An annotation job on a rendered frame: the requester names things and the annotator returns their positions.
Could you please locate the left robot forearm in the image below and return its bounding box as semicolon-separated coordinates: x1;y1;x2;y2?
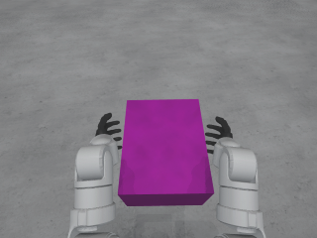
67;134;120;238

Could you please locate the right robot hand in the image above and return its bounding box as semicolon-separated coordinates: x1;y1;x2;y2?
205;116;233;154

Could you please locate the carton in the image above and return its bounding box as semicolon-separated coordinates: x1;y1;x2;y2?
118;99;214;206

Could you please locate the right robot forearm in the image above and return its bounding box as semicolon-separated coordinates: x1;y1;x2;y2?
212;137;266;238

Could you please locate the left robot hand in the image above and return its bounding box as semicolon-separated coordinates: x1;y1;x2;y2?
95;113;123;150

